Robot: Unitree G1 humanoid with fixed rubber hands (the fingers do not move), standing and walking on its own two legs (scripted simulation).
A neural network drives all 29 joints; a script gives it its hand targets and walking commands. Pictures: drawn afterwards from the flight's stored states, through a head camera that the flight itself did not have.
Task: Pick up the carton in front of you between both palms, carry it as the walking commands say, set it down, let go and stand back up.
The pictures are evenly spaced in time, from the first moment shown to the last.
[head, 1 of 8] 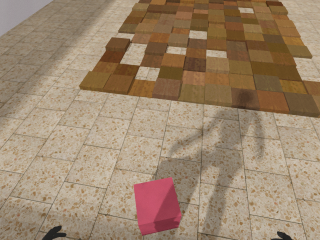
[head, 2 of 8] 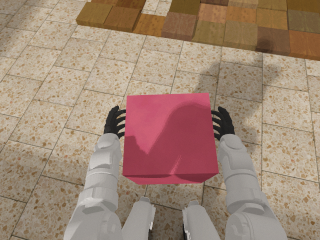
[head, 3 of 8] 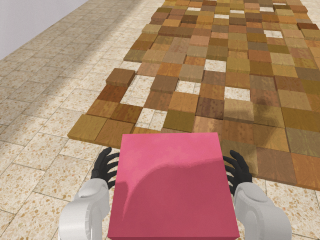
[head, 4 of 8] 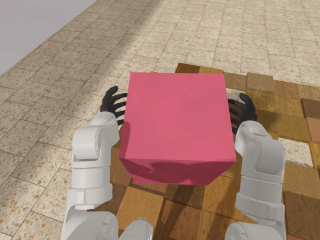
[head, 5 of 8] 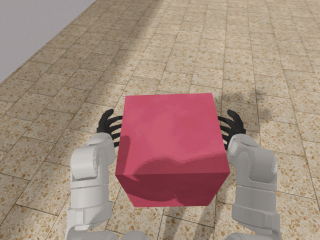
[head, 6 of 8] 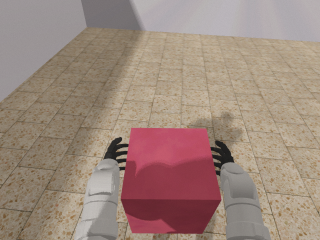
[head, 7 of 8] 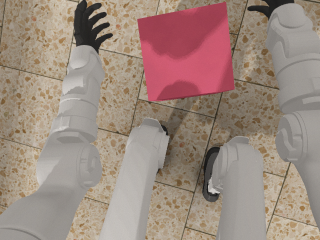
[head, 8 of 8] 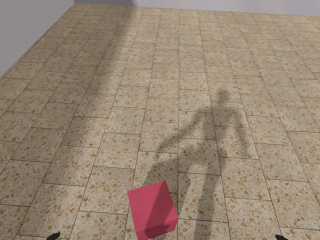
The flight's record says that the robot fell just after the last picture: no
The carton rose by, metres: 0.79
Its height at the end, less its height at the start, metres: +0.00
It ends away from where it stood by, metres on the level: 6.43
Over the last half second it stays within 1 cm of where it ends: yes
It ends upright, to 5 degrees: yes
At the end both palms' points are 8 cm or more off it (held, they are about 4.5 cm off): yes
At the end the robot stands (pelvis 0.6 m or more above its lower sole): yes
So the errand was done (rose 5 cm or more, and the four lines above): yes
